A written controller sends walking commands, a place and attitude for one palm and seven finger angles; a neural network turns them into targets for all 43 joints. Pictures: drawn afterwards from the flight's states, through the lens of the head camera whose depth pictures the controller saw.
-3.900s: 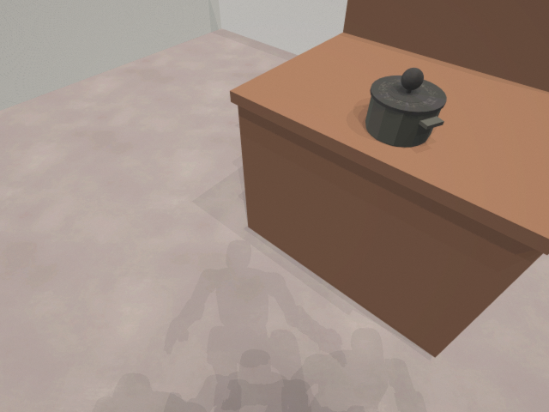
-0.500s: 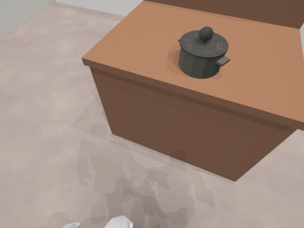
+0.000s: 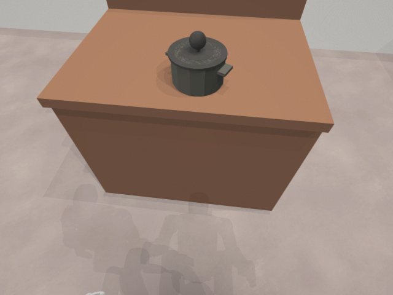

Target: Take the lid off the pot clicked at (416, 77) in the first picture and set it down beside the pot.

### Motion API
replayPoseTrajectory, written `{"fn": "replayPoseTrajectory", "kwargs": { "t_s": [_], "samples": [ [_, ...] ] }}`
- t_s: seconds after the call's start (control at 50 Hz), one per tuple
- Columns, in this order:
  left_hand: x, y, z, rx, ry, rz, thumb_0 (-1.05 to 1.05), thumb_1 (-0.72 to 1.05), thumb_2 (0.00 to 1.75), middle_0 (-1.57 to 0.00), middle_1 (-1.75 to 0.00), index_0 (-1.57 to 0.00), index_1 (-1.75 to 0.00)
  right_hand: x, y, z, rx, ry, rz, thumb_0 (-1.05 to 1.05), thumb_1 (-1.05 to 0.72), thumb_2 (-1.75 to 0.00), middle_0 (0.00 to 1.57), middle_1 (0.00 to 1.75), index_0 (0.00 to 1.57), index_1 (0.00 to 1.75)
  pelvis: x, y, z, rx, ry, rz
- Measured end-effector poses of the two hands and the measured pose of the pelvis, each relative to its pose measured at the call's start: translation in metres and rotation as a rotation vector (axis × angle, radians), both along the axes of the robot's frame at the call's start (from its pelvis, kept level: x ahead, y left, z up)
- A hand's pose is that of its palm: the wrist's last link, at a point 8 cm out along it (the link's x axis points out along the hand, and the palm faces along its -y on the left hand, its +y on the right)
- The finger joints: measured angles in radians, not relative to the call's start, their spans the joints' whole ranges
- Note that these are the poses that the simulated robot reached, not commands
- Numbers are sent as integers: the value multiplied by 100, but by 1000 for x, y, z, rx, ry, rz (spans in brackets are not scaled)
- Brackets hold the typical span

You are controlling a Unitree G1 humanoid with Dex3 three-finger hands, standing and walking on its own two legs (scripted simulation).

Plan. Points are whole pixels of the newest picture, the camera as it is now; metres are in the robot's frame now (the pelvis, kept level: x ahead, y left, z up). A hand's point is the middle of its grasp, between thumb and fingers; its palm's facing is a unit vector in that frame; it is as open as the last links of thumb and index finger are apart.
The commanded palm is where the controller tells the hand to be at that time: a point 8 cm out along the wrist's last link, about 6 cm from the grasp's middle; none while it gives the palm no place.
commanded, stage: take the last steps up to it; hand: left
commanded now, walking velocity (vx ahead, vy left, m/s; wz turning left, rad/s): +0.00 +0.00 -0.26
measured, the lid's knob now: (197, 40) +0.78 +0.02 +0.10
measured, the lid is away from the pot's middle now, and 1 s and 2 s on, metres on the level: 0.00 0.00 0.00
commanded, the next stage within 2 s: come to a stop and stand still in 0.80 s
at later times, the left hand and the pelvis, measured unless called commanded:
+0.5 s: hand out of the picture +0.09 +0.19 -0.18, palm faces -0.06 -0.98 -0.17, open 7.3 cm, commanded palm none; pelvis +0.07 +0.00 +0.00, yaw -6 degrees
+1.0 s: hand (166, 221) +0.31 +0.09 -0.16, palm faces -0.06 -0.97 -0.23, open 7.2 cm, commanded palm none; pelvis +0.23 -0.08 +0.01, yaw -6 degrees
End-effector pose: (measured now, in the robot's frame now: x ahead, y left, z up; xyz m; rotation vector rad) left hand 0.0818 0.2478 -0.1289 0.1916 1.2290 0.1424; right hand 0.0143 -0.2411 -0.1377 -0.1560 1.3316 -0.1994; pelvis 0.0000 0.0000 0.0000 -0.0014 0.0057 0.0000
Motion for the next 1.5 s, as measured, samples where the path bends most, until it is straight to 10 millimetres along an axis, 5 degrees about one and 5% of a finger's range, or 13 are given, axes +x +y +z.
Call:
{"fn": "replayPoseTrajectory", "kwargs": {
  "t_s": [0.08, 0.18, 0.46, 0.6, 0.76, 0.84, 0.98, 1.08, 1.18, 1.3, 1.5],
  "samples": [
    [10, -23, 3, 14, -34, -36, 1, 91, 90, -20, -30, -20, -30, -24, -15, -14, 16, 65, -58, 1, -91, -90, 21, 30, 20, 29, 0, -11, -4, -2, -4, -20],
    [6, -40, 8, -4, -33, -25, 0, 91, 90, -20, -30, -20, -30, -27, -20, -6, 23, 72, -72, 1, -91, -90, 20, 30, 19, 29, 6, -18, 4, 4, -9, -34],
    [-9, -11, -24, -51, 160, -9, 0, 92, 90, -20, -30, -20, -30, 42, 2, 5, -26, -80, -73, 0, -91, -90, 20, 30, 20, 29, 60, 0, -5, -3, 2, -95],
    [60, -22, -8, -56, 121, -48, 1, 92, 90, -20, -30, -20, -30, 32, 17, 12, 22, 56, -128, 0, -91, -90, 20, 30, 20, 29, 104, -9, 9, 9, 12, -111],
    [173, -75, -11, -42, 27, -136, 1, 92, 90, -20, -30, -20, -30, 41, 4, -8, 108, 212, -201, 0, -91, -90, 21, 30, 20, 29, 163, -47, -5, 25, 10, -125],
    [210, -99, -14, -33, -42, -122, 0, 91, 90, -20, -30, -20, -30, 73, -22, -22, 118, 243, -191, 1, -91, -90, 21, 30, 20, 29, 189, -67, -14, 16, -1, -115],
    [228, -105, 3, 7, -24, -66, -1, 95, 90, -20, -30, -20, -30, 198, -67, -8, 47, 31, -111, 1, -91, -90, 20, 30, 19, 29, 229, -80, 4, 2, 10, -101],
    [230, -103, -1, 0, 36, -62, -1, 94, 90, -20, -30, -20, -30, 278, -73, 0, 27, -109, -74, 0, -91, -90, 20, 30, 19, 29, 251, -77, 5, -5, -4, -118],
    [232, -90, -16, -21, 73, -26, 0, 92, 90, -20, -30, -20, -30, 331, -64, 7, -1, -181, -34, 0, -91, -90, 20, 30, 19, 29, 267, -65, -3, -17, -28, -118],
    [235, -66, -28, -13, 114, -10, 0, 92, 90, -20, -30, -20, -30, 345, -48, 15, -36, -196, 4, 0, -91, -90, 20, 30, 19, 29, 268, -53, -5, -12, -29, -120],
    [217, -53, -13, 28, 149, -55, 0, 91, 90, -20, -30, -20, -30, 295, -46, 13, -8, -129, -59, 0, -91, -90, 20, 30, 20, 29, 249, -54, 3, -14, -1, -127]
  ]
}}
